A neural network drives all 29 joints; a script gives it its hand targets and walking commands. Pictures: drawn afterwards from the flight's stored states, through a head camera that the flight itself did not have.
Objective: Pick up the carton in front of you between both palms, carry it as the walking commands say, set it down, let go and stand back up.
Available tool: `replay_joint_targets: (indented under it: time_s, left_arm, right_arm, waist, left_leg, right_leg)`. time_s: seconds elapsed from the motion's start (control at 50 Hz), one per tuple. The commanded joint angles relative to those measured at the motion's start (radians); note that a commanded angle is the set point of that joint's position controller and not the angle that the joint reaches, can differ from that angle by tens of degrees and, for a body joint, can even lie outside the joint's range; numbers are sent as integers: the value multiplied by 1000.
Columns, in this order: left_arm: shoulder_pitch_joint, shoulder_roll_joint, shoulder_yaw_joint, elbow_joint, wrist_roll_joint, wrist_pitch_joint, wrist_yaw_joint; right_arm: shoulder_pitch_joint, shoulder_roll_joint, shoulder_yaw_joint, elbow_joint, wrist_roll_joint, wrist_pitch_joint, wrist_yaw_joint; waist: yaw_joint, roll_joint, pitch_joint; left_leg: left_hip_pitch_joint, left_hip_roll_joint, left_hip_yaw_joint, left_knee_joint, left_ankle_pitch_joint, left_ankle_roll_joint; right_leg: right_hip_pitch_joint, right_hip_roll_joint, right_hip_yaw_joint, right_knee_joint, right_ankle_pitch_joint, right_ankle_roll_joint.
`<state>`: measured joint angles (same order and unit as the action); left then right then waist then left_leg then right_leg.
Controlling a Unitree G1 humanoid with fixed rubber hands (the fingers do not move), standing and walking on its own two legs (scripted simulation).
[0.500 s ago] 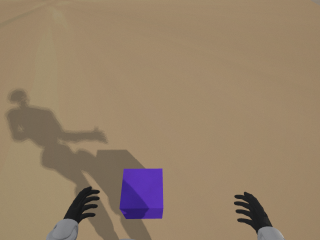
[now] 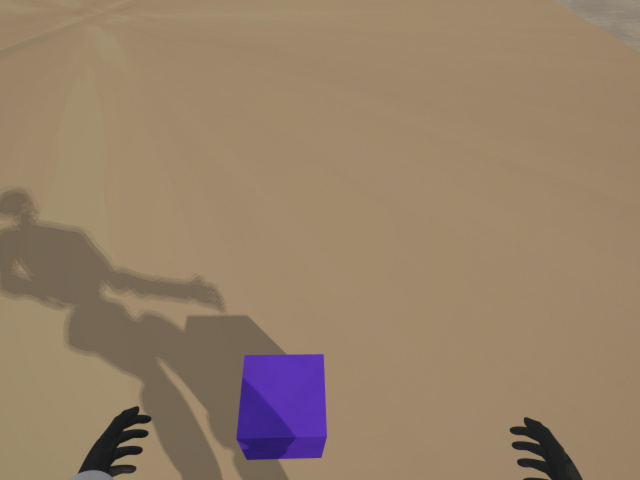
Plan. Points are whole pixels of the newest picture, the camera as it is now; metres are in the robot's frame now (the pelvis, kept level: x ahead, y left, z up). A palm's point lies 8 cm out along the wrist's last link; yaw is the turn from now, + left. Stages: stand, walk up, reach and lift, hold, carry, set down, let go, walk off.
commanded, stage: stand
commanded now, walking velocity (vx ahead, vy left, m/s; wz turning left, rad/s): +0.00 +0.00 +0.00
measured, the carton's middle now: (284, 408) +0.37 +0.09 -0.64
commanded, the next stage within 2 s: none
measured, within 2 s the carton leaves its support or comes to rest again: neither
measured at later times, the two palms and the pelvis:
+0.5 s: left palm out of the picture +0.12 +0.30 -0.09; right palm out of the picture +0.11 -0.29 -0.08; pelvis +0.00 +0.01 +0.00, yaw -1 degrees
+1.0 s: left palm out of the picture +0.08 +0.31 -0.10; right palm out of the picture +0.07 -0.30 -0.09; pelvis -0.02 +0.01 +0.01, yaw -1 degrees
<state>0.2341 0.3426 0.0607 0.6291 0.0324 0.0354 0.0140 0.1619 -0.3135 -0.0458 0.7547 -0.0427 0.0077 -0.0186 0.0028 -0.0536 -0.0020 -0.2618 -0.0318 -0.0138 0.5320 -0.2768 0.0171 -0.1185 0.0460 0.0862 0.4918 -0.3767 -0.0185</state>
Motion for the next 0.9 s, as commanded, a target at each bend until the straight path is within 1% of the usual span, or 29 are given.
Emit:
replay_joint_targets:
  time_s: [0.0, 0.14, 0.26, 0.46, 0.72, 0.88]
  left_arm:
    - [-28, 120, 25, -45, 0, -27, 8]
    - [-23, 139, 13, 14, -1, -37, 15]
    - [-29, 149, 5, 50, -4, -40, 18]
    - [-46, 166, -5, 105, -7, -46, 18]
    - [-60, 182, -13, 178, -8, -51, 14]
    - [-65, 190, -17, 218, -10, -54, 11]
  right_arm:
    - [-46, -143, -32, -37, 2, -21, -6]
    - [-54, -169, -33, 16, 5, -25, -10]
    - [-62, -177, -29, 51, 7, -27, -11]
    - [-73, -187, -19, 104, 11, -30, -8]
    - [-85, -205, -10, 171, 18, -32, -2]
    - [-91, -215, -8, 203, 22, -32, 1]
  waist:
    - [-4, 76, -68]
    - [-5, 66, -69]
    - [-6, 52, -61]
    - [-8, 44, -36]
    - [-10, 50, -8]
    - [-12, 50, 1]
  left_leg:
    - [141, 114, -106, -67, 341, 6]
    - [176, 119, -107, -71, 394, 10]
    - [186, 119, -106, -77, 399, 12]
    - [182, 121, -106, -106, 341, 15]
    - [179, 128, -117, -156, 258, 16]
    - [179, 132, -125, -178, 228, 17]
  right_leg:
    - [-75, -87, 55, -63, 308, 21]
    - [-70, -94, 60, -71, 344, 19]
    - [-67, -101, 65, -82, 355, 18]
    - [-60, -112, 80, -119, 327, 11]
    - [-61, -120, 95, -167, 260, 2]
    - [-59, -122, 98, -187, 238, -1]
